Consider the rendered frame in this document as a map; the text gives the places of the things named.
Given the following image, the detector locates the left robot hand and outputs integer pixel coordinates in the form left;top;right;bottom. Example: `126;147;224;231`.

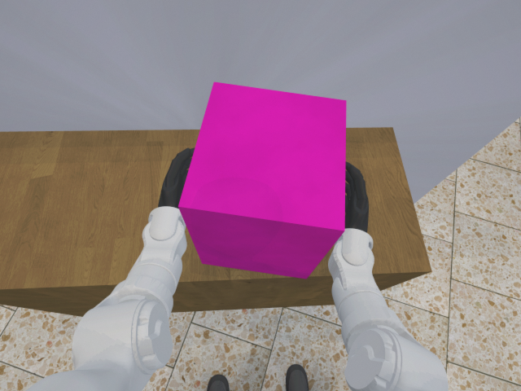
158;148;195;209

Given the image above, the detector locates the left robot foot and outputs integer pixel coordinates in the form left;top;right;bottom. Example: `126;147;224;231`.
207;375;230;391

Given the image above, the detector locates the robot right upper arm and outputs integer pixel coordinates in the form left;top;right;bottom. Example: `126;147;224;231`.
344;327;449;391

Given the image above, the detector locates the right robot forearm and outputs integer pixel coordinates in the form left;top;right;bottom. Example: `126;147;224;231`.
328;228;424;354

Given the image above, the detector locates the pedestal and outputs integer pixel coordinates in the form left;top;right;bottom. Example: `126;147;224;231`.
0;127;431;317

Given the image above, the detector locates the robot foot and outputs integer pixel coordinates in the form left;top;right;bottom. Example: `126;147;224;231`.
207;375;230;391
286;364;309;391

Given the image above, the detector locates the left robot forearm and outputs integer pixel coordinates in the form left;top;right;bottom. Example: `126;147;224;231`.
72;206;187;369

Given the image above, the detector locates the right robot hand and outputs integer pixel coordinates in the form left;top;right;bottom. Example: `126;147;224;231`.
345;162;369;233

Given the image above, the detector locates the carton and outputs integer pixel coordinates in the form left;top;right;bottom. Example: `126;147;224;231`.
178;82;346;279

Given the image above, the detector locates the right robot foot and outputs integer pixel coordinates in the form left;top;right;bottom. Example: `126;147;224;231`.
286;364;309;391

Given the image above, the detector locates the robot left upper arm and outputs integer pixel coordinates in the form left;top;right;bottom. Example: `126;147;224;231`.
26;299;173;391

